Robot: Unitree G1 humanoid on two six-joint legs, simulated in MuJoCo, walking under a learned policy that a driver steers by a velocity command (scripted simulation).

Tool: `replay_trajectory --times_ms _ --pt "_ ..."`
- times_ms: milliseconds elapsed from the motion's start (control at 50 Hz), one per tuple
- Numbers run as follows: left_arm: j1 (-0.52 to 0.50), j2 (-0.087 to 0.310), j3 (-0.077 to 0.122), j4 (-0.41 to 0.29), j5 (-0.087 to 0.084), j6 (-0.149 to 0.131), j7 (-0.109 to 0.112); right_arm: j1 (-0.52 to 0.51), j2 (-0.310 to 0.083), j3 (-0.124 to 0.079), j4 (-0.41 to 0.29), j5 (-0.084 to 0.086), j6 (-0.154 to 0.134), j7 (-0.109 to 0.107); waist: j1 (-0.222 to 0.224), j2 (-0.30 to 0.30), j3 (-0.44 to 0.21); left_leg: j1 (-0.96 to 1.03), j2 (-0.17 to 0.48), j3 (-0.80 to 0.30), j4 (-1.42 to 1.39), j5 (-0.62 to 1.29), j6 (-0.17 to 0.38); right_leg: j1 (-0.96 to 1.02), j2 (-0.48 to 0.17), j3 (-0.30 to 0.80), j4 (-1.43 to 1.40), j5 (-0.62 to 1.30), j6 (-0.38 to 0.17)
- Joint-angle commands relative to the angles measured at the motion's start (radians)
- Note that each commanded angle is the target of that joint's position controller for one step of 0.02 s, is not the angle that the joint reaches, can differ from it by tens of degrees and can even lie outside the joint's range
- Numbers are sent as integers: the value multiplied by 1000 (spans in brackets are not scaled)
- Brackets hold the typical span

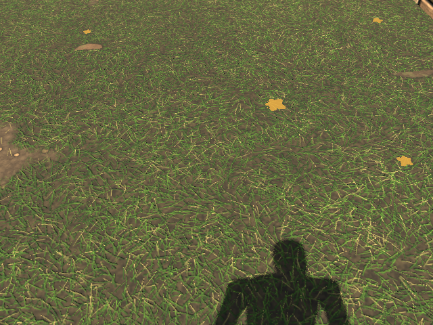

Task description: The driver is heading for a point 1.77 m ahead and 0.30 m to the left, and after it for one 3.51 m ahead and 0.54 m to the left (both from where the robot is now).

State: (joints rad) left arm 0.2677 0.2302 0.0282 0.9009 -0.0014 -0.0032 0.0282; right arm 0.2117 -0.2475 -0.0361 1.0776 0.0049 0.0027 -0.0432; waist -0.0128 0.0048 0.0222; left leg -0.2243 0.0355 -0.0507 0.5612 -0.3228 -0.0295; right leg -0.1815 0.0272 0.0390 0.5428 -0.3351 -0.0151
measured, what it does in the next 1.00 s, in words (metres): stands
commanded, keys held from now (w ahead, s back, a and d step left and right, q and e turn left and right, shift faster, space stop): no key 1.00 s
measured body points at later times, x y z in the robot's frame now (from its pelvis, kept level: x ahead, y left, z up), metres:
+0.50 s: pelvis +0.01 +0.03 +0.00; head +0.02 +0.03 +0.45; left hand +0.04 +0.28 -0.15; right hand +0.06 -0.23 -0.15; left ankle +0.00 +0.15 -0.73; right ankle -0.02 -0.12 -0.73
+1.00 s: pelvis -0.01 +0.03 +0.00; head +0.00 +0.03 +0.45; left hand -0.03 +0.26 -0.15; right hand +0.00 -0.21 -0.15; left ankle +0.00 +0.15 -0.73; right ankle -0.02 -0.12 -0.73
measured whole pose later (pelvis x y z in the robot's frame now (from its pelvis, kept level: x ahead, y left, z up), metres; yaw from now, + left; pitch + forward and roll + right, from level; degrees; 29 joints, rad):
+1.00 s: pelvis -0.01 +0.03 +0.00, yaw +0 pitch -2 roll +0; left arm 0.32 0.18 0.00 1.11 0.00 -0.01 0.05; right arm 0.25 -0.19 -0.01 1.10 0.00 0.01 -0.04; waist 0.00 0.00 0.05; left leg -0.22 0.00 -0.03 0.52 -0.27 -0.01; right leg -0.18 -0.02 0.05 0.51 -0.30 0.04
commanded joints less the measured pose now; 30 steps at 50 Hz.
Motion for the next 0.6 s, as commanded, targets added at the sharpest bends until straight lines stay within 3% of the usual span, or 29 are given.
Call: replay_trajectory --times_ms 20,40,60,80,120,180,300,600 --pt "-42 113 16 -41 6 -24 5 -19 -47 0 -47 -9 -31 2 -19 -127 119 -40 -22 46 -30 35 28 -169 -145 200 -245 -211 -90" --pt "-50 102 14 -41 9 -32 4 4 -73 -4 -34 -15 -37 6 -21 -79 112 -3 -11 23 -67 141 27 -173 -87 117 -183 -54 -55" --pt "-16 103 17 -32 8 -35 4 16 -113 -13 -18 -13 -40 10 -1 10 80 12 -8 5 -72 260 30 -127 -22 27 -105 102 -15" --pt "28 103 18 -14 5 -36 6 30 -115 -12 -9 -6 -40 12 10 58 25 33 -3 -2 -72 336 37 -71 0 -10 -62 205 11" --pt "52 100 14 6 -7 -29 12 33 -97 -5 -4 2 -36 14 13 42 -18 49 -1 -4 -65 418 40 -14 -8 -11 -47 309 21" --pt "55 90 9 23 -4 -8 15 33 -94 -2 1 3 -31 17 11 27 -39 68 -2 1 -62 463 45 15 -22 -4 -46 361 19" --pt "54 88 3 60 -3 7 18 25 -84 0 6 3 -16 15 7 13 -14 74 -7 5 -83 439 45 18 -29 -6 -75 338 32" --pt "68 73 -5 143 0 3 24 23 -63 -1 5 -1 -1 7 7 2 29 48 -23 15 -122 283 43 -13 -33 -15 -115 230 44"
